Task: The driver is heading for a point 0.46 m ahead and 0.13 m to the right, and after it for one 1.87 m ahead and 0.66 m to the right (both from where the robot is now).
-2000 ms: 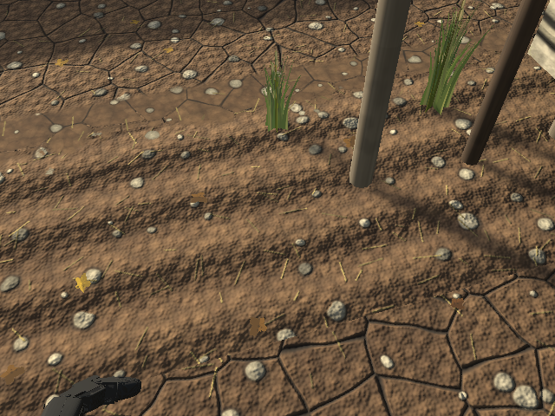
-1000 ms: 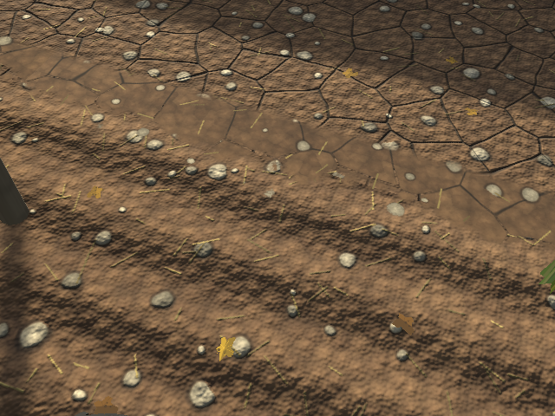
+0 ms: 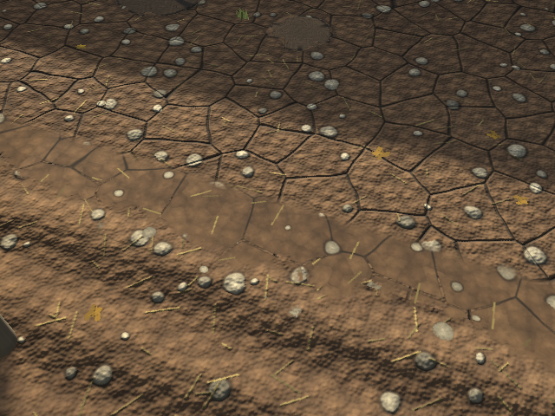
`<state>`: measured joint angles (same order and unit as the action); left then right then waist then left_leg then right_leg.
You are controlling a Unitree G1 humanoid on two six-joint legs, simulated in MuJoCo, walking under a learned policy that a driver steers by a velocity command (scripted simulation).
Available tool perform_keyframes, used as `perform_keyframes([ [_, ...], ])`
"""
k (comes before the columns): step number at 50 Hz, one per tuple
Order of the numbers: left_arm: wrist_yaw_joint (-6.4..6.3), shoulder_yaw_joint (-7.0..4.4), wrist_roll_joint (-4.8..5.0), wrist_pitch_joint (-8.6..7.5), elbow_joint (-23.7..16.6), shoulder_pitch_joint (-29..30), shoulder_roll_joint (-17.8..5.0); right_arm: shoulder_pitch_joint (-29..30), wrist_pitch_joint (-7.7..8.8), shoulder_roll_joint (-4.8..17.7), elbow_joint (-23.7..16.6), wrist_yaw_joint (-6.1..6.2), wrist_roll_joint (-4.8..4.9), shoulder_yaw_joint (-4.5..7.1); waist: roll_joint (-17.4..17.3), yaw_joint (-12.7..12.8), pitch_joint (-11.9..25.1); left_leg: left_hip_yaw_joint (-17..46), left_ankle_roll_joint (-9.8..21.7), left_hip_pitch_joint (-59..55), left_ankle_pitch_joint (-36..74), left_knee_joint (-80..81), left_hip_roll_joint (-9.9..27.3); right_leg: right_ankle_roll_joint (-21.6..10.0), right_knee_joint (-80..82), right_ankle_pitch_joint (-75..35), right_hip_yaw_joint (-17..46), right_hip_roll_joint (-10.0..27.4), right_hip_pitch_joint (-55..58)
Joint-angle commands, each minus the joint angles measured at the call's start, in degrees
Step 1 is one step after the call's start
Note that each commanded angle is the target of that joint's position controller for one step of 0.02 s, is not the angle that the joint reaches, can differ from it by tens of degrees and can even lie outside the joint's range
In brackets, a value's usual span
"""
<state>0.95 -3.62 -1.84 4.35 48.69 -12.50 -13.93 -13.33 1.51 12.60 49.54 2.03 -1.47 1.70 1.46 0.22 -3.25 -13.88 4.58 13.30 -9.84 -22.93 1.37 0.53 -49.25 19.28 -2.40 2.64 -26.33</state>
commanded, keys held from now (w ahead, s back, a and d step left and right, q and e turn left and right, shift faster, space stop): e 0.18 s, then w+e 0.44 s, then w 0.38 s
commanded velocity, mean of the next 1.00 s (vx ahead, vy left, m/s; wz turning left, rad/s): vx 0.31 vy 0.00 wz -0.46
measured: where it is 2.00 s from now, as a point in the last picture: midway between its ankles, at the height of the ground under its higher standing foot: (435, 316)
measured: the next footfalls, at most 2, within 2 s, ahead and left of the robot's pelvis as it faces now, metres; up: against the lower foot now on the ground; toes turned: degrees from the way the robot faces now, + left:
right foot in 0.14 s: +0.03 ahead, -0.12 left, +0.00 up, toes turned -9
left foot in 0.62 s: +0.21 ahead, +0.05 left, +0.00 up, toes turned -24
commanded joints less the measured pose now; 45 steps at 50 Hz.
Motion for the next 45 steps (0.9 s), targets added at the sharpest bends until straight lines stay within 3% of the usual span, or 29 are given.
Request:
perform_keyframes([
  [1,0.43,-0.50,0.25,-0.15,-4.66,0.15,-3.21,-1.16,-0.35,9.28,-2.86,-0.18,-0.33,2.51,-7.96,-0.94,5.00,10.28,8.52,-3.22,9.17,6.59,17.80,-0.97,3.66,3.29,-1.88,-0.30,3.29],
  [4,0.56,-0.55,0.80,-0.54,-6.27,0.33,-3.24,-0.95,-1.21,10.84,-2.94,-0.50,-0.17,3.33,-8.31,-1.02,5.57,9.76,7.04,-4.76,11.12,2.65,18.89,-2.32,10.33,4.96,-3.24,-1.17,6.55],
  [6,0.37,-0.67,0.88,-1.72,-6.10,-2.38,-3.80,-1.33,-1.95,11.32,-2.51,-0.61,-0.05,3.87,-4.93,0.95,6.08,6.31,1.79,-1.57,6.83,-4.21,16.86,-3.79,23.58,-4.57,-2.01,-2.02,14.47],
  [7,-0.24,-1.70,0.20,-2.52,-5.84,-4.05,-8.21,-3.23,-2.41,8.95,-2.68,-0.99,-0.21,3.54,5.38,0.80,5.62,2.02,-2.52,4.40,-2.06,-15.42,11.85,-5.66,32.62,-9.13,9.61,5.15,18.66],
  [8,-0.62,-3.68,0.46,-2.81,-6.92,-4.61,-16.68,-0.32,-2.83,4.64,-6.88,-0.69,0.55,2.36,18.61,1.12,2.28,1.52,-7.04,20.32,-25.33,-25.46,-0.11,-14.05,34.21,-30.48,31.03,19.79,20.76],
  [9,-1.20,-4.09,0.51,-2.58,-5.33,-8.91,-15.42,3.90,-3.77,6.81,-7.10,-0.21,-0.22,2.54,9.30,4.39,2.77,10.41,-7.19,20.99,-26.76,-35.69,0.32,-18.83,32.32,-35.34,27.43,19.80,20.02],
  [10,-1.60,-3.40,0.90,-2.35,-5.23,-7.29,-12.81,2.68,-3.96,6.77,-6.80,-0.68,0.18,2.69,6.05,2.20,3.71,13.16,-7.01,21.21,-21.88,-38.11,0.97,-18.21,32.80,-24.34,23.13,15.68,19.71],
  [11,-1.63,-2.78,1.00,-1.91,-5.93,-3.39,-10.71,2.39,-3.40,7.23,-6.44,-1.27,0.39,2.88,5.00,0.53,2.48,14.53,-6.37,21.90,-16.15,-36.20,1.84,-15.54,35.30,-8.28,20.85,11.62,18.61],
  [12,-1.64,-2.31,1.37,-1.77,-6.83,-0.84,-9.26,3.21,-2.85,8.87,-6.64,-1.76,-0.44,3.43,6.35,0.13,1.78,14.51,-5.97,23.19,-12.41,-35.22,1.79,-14.03,37.69,2.53,20.93,9.30,19.19],
  [13,-1.55,-1.85,1.45,-1.97,-7.39,-0.08,-7.88,2.99,-2.57,9.59,-6.26,-2.37,-1.31,3.69,7.01,0.25,1.96,14.05,-6.00,23.57,-9.62,-35.57,1.39,-13.92,39.18,5.57,21.04,7.89,20.14],
  [16,-0.79,-2.16,1.43,-3.66,-6.55,-3.62,-9.28,4.15,-2.03,8.04,-6.56,-3.27,-0.99,3.48,3.01,0.86,2.32,14.59,-6.69,24.93,-6.18,-32.50,0.95,-14.45,40.01,3.69,22.41,7.64,23.43],
  [20,-0.70,-2.58,1.04,-5.16,-5.46,-7.07,-10.68,7.22,-1.34,7.47,-7.62,-3.12,-0.60,3.09,4.64,2.46,1.53,15.01,-7.82,24.40,-5.31,-24.26,0.58,-15.36,39.92,3.48,23.92,7.15,23.86],
  [26,-0.21,-3.28,0.57,-5.74,-5.49,-8.58,-12.48,11.21,0.13,7.62,-10.23,-3.10,0.11,2.42,4.93,3.75,1.01,15.06,-7.14,16.61,-7.57,-13.90,-1.06,-15.70,36.47,4.78,27.71,6.47,18.30],
  [28,0.01,-3.41,0.50,-5.90,-6.31,-6.34,-12.62,8.55,0.85,7.83,-10.29,-2.75,0.61,2.33,4.86,1.66,1.24,15.22,-6.07,8.47,-7.80,-9.68,-2.06,-14.34,34.41,4.11,29.02,5.55,13.25],
  [30,-0.08,-3.17,0.98,-6.09,-7.29,-2.47,-11.47,-0.58,2.02,8.11,-7.92,-1.77,0.61,2.55,1.71,-4.19,2.39,15.01,-5.06,-9.21,-3.80,-0.95,-2.87,-10.80,27.15,4.23,27.07,0.97,2.69],
  [31,-0.20,-2.17,1.34,-6.75,-8.17,-1.79,-7.94,-6.86,2.76,12.11,-6.93,-0.87,-0.19,3.49,-4.83,-7.00,5.20,23.45,-3.61,-19.32,-10.93,3.58,5.50,-8.00,16.56,8.05,21.81,-3.69,-4.66],
  [32,-0.09,-0.79,2.08,-7.29,-10.95,-0.87,-3.37,-11.64,2.71,19.55,-6.80,-0.37,-1.35,4.88,-18.79,-8.02,8.72,47.10,1.11,-24.97,-32.38,13.65,20.38,-5.63,-0.26,14.19,10.51,-12.03,-14.49],
  [33,-0.32,-1.23,0.41,-6.90,-9.80,-4.08,-7.15,-9.63,2.33,18.61,-6.36,-0.52,-1.45,4.93,-14.14,-4.42,5.20,55.57,4.78,-18.15,-37.91,15.22,23.32,-6.07,-9.21,13.06,10.80,-8.46,-16.50],
  [34,0.08,-1.46,-0.11,-6.82,-8.24,-4.88,-8.03,-6.19,2.33,13.51,-7.13,-1.04,-0.89,3.71,-8.15,-2.31,0.77,50.61,5.25,-13.67,-36.20,14.52,20.69,-6.59,-12.12,8.02,11.85,-6.00,-16.12],
  [35,0.79,-1.33,-0.19,-6.85,-7.18,-4.75,-7.55,-3.57,2.61,10.10,-7.35,-1.51,-0.34,2.85,-5.63,-1.06,-1.48,42.75,4.24,-10.68,-28.64,14.58,17.05,-6.06,-11.32,3.62,11.43,-4.45,-14.69],
  [36,1.35,-1.28,-0.28,-6.77,-6.84,-4.53,-7.09,-2.48,2.94,8.58,-7.35,-1.58,-0.29,2.32,-6.94,-0.55,-1.14,36.72,3.21,-10.22,-21.31,15.04,14.08,-5.29,-10.18,0.51,10.58,-3.71,-13.37],
  [38,2.01,-0.98,-0.82,-6.35,-6.54,-3.54,-6.72,-4.41,3.81,7.98,-5.95,-1.69,-0.18,2.04,-8.61,-1.06,0.24,28.80,2.95,-10.91,-5.95,14.58,10.86,-3.86,-11.10,-3.85,9.37,-3.96,-12.57],
  [40,2.23,-0.71,-0.73,-6.17,-7.53,-0.97,-6.40,-6.87,4.59,8.39,-4.39,-2.16,0.38,2.20,-8.20,-1.13,0.98,25.40,4.00,-12.60,4.73,14.00,10.85,-2.74,-10.34,-5.93,8.84,-3.92,-14.27],
  [45,2.87,1.16,-0.72,-6.12,-10.86,9.84,-3.89,-9.27,4.48,7.83,-1.68,-2.55,0.84,2.06,-8.15,-2.45,-0.14,18.03,4.76,-11.09,15.24,14.58,9.23,-0.80,3.88,-12.27,1.93,-1.18,-12.00],
])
